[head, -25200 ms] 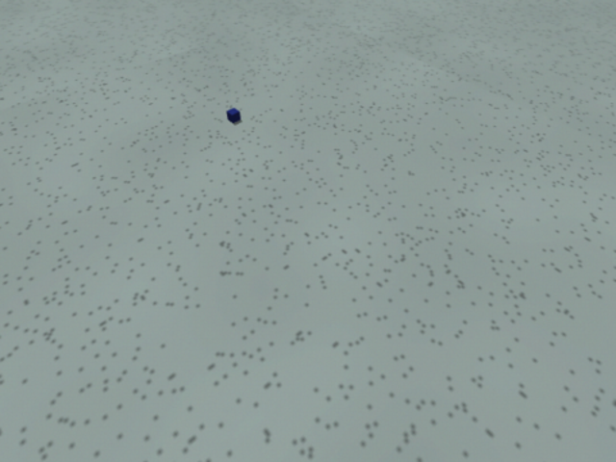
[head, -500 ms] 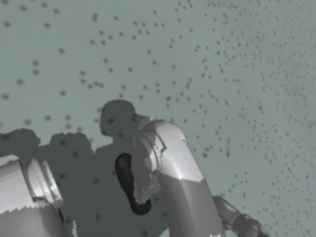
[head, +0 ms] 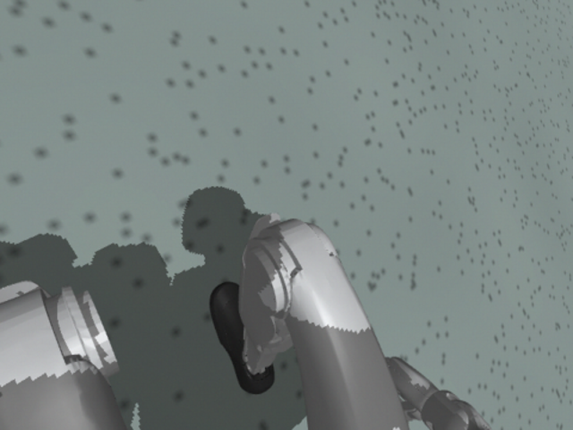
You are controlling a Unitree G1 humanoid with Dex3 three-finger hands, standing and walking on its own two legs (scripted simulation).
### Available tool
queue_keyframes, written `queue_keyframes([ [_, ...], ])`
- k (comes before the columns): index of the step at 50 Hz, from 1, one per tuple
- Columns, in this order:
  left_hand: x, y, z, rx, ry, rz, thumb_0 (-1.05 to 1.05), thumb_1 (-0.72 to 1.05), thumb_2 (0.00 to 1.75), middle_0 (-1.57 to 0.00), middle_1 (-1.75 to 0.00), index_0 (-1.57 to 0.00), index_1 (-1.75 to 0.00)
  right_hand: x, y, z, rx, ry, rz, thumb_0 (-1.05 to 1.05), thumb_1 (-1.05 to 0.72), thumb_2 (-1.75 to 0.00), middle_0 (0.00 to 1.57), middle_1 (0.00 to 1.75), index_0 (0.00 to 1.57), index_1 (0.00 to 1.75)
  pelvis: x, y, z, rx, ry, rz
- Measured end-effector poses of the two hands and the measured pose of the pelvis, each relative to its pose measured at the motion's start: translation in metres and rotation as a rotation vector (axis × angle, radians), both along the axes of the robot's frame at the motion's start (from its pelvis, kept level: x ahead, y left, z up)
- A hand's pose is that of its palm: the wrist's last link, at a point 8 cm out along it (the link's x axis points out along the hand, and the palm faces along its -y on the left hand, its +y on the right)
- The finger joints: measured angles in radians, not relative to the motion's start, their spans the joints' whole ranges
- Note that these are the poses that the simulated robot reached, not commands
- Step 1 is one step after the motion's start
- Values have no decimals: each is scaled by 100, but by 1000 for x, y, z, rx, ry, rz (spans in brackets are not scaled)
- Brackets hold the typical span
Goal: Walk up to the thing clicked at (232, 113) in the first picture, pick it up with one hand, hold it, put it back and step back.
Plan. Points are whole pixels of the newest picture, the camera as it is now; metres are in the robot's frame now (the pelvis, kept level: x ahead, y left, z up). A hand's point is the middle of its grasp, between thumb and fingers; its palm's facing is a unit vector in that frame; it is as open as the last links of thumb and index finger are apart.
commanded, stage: close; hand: left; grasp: from above
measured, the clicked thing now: out of the picture +0.41 +0.44 -0.27
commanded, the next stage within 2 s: settle in 0.84 s
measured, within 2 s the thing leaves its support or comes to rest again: leaves its support in 1.24 s
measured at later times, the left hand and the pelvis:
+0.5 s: hand out of the picture +0.41 +0.41 -0.23, palm faces -0.38 -0.24 -0.89, open 7.7 cm; pelvis +0.00 +0.00 +0.00, yaw +0 degrees
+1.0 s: hand out of the picture +0.41 +0.42 -0.23, palm faces -0.38 -0.24 -0.89, open 7.1 cm; pelvis +0.00 +0.00 +0.00, yaw +0 degrees
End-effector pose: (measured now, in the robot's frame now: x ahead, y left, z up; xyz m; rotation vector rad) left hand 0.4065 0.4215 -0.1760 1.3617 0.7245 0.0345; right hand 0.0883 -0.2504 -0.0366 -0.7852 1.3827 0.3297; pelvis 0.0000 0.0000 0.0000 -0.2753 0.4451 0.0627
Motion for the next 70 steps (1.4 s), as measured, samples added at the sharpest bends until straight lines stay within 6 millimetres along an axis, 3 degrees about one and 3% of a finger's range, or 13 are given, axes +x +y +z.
queue_keyframes([
  [25, 3, -3, 0, -4, 0, -8, 0, 40, 19, -82, -22, -87, -22, -11, -1, -1, 1, 20, -15, 0, -87, -89, 21, 30, 20, 29, -1, -1, 0, 1, -8, -5],
  [56, 4, -1, 2, 2, -11, 4, -4, 45, 5, -89, -9, -109, -13, -5, 0, -1, 8, 12, -10, 0, -88, -89, 21, 30, 20, 29, 0, -1, 0, 2, 0, -3],
  [63, 8, -1, 11, 3, -51, 10, -6, 46, 5, -90, -7, -115, -13, -2, -2, -1, 12, 7, -19, 0, -89, -89, 21, 30, 20, 29, 1, -2, 1, 6, 17, 1],
  [70, 11, 4, 37, 37, -76, 23, -8, 47, 4, -91, -4, -118, -11, 8, -5, -7, 34, -29, -58, 0, -89, -89, 21, 30, 20, 29, 3, -2, 3, 14, 47, 10],
])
